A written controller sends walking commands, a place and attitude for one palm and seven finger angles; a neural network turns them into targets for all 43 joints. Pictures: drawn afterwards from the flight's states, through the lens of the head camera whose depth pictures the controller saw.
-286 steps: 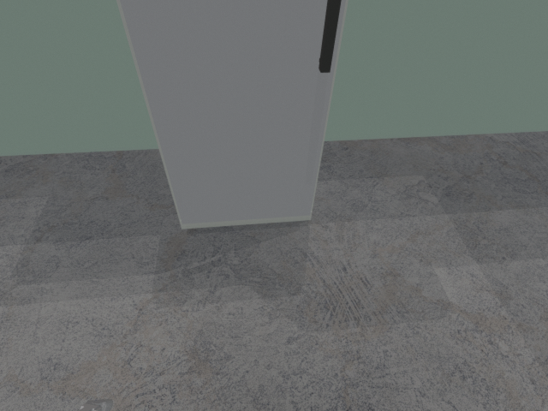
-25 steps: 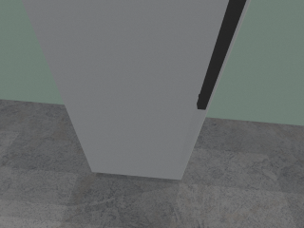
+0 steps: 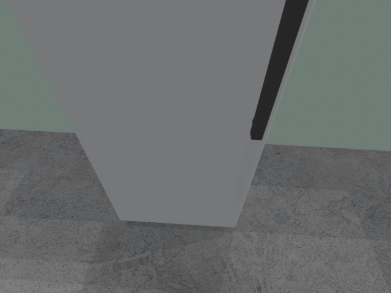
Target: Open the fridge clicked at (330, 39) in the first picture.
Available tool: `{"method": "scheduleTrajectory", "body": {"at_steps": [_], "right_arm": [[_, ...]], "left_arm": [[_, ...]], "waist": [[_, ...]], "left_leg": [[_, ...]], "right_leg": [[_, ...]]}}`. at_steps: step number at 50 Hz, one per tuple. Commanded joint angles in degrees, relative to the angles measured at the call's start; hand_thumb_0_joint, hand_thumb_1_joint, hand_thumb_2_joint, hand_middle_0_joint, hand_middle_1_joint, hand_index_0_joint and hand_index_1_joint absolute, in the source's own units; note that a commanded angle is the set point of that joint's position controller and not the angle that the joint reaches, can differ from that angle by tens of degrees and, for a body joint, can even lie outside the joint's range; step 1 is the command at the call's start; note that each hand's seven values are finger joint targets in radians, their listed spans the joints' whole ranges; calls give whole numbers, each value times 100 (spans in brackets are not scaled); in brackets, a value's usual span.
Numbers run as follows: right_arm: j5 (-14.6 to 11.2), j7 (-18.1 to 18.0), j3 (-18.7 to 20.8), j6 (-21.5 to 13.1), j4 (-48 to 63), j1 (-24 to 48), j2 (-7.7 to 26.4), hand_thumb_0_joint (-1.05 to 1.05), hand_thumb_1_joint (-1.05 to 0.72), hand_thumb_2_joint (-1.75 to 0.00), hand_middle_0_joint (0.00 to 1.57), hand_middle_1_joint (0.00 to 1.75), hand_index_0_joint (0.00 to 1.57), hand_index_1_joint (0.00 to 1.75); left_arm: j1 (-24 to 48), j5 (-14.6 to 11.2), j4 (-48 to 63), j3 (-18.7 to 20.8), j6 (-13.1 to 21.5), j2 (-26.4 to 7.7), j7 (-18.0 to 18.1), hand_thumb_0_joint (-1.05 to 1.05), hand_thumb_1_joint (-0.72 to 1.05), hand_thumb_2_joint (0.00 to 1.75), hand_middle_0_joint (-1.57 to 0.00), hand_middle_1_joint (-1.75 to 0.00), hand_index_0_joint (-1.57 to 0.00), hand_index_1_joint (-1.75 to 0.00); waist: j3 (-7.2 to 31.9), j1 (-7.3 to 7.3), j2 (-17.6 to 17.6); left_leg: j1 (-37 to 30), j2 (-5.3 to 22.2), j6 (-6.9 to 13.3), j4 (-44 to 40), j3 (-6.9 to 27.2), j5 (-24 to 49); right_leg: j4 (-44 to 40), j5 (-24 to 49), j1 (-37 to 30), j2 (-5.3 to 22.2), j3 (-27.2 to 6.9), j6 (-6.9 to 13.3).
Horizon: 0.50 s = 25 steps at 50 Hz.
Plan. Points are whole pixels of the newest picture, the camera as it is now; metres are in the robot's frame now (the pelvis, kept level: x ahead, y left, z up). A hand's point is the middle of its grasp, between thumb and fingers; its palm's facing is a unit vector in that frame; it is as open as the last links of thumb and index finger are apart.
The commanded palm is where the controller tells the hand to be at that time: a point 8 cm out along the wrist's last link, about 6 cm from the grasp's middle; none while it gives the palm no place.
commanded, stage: look again from close up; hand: right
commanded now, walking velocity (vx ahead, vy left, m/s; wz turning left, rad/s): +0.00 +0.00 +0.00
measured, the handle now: (273, 65) +0.51 -0.13 +0.22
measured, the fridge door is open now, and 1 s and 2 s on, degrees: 0 0 0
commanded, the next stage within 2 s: raise the hand to about handle height in 0.54 s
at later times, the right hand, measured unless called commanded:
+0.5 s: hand out of the picture +0.04 -0.20 -0.17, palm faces +0.00 +0.97 -0.25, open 7.4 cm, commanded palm none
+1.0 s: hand (308, 286) +0.16 -0.20 -0.02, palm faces +0.01 +1.00 -0.02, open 8.3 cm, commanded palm +0.13 -0.26 -0.01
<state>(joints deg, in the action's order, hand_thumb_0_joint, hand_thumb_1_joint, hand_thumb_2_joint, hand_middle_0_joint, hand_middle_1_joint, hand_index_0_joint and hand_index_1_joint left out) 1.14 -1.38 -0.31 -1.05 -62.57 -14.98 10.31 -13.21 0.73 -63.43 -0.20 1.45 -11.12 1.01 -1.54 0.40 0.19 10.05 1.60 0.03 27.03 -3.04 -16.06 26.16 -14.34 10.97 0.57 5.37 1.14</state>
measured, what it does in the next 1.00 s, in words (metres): lowers itself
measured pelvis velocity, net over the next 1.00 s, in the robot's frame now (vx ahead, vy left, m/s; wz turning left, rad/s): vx -0.03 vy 0.02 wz -0.02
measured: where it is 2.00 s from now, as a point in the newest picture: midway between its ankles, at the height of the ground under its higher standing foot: outside the picture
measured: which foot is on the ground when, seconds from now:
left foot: down 0.00-1.00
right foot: down 0.00-1.00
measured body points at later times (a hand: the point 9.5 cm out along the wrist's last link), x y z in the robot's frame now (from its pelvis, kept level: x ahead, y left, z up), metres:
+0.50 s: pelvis +0.01 +0.01 +0.00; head +0.02 +0.01 +0.45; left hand +0.05 +0.25 -0.15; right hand +0.04 -0.25 -0.15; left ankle -0.02 +0.12 -0.74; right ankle +0.00 -0.10 -0.74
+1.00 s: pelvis -0.03 +0.02 -0.06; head +0.00 +0.02 +0.39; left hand +0.19 +0.27 -0.10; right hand +0.15 -0.25 -0.02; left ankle -0.02 +0.12 -0.74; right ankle +0.00 -0.10 -0.74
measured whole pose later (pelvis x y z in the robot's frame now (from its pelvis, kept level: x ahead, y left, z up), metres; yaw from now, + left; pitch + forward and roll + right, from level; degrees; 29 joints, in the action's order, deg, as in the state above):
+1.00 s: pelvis -0.03 +0.02 -0.06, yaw -1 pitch +9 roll +0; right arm -19.5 26.4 15.1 -28.6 -14.5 -20.7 13.7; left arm -9.4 -2.3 -32.0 2.9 14.8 -15.2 1.5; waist 6.1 0.4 0.7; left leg 37.3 1.5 2.1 55.6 -4.6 -27.2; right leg 54.5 -24.1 38.8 2.5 3.0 -0.3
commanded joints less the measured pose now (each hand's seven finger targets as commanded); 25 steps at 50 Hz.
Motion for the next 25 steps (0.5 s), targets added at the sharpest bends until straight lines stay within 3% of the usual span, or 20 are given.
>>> {"method": "scheduleTrajectory", "body": {"at_steps": [1, 25], "right_arm": [[-24, -61, 148, -94, 247, -141, 823, 0, -90, -90, 20, 30, 20, 30], [-27, -26, 167, -89, 252, 112, 1086, 0, -90, -90, 20, 30, 20, 30]], "left_arm": [[-115, 1, 201, 106, 103, -714, 51, 0, 90, 90, -20, -30, -20, -30], [186, 8, 129, 98, 88, -941, 36, 0, 90, 90, -20, -30, -20, -30]], "waist": [[50, -23, -7], [102, 9, -16]], "left_leg": [[5, 517, 208, -453, 570, 1246], [-132, 575, 204, -629, 556, 1338]], "right_leg": [[-485, 1184, -119, 621, -667, 98], [-658, 1300, -257, 660, -703, 67]]}}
